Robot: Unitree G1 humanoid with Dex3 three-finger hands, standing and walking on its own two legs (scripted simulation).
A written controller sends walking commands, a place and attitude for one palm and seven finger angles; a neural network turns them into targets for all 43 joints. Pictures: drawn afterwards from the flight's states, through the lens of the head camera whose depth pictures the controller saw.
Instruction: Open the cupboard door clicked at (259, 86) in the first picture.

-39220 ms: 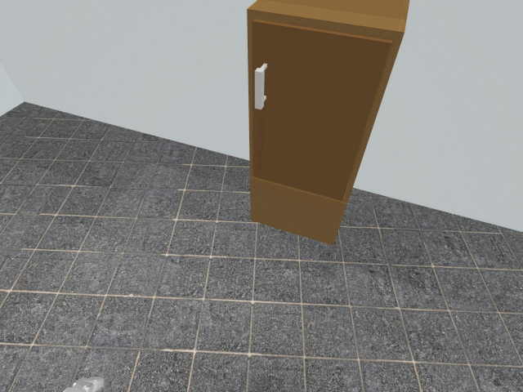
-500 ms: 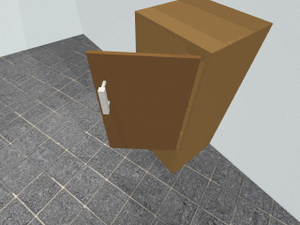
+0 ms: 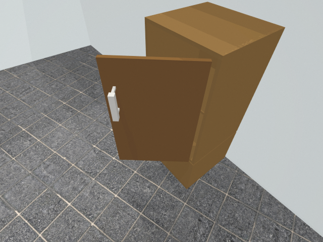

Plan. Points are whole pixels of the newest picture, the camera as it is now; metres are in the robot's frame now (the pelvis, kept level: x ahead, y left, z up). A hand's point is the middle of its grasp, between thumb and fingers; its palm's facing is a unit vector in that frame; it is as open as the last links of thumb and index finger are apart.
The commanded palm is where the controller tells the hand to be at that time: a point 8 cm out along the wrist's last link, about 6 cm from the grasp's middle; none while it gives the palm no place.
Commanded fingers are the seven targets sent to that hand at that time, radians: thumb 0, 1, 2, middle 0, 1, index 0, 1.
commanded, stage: come to a stop and stand still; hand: left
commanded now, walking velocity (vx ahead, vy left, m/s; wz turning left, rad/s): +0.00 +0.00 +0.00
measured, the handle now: (115, 103) +0.58 +0.20 +0.00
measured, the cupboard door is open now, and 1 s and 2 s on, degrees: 49 49 49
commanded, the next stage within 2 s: look again from close up in 0.60 s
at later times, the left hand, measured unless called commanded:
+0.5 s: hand out of the picture -0.05 +0.19 -0.17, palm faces +0.02 -0.98 -0.18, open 7.4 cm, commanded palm none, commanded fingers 0.00 0.90 0.90 -0.20 -0.30 -0.20 -0.30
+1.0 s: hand out of the picture -0.05 +0.17 -0.17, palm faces +0.04 -0.99 -0.15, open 7.3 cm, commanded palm none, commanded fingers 0.00 0.90 0.90 -0.20 -0.30 -0.20 -0.30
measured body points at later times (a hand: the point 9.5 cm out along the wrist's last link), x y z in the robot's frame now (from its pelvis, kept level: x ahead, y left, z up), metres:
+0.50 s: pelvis -0.03 +0.01 +0.01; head -0.04 +0.02 +0.46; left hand -0.05 +0.24 -0.15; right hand -0.04 -0.21 -0.15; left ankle +0.01 +0.11 -0.73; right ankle +0.02 -0.11 -0.73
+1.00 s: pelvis -0.03 +0.02 +0.01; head -0.03 +0.03 +0.46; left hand -0.05 +0.23 -0.16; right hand -0.04 -0.19 -0.15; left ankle +0.01 +0.11 -0.73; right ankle +0.02 -0.11 -0.73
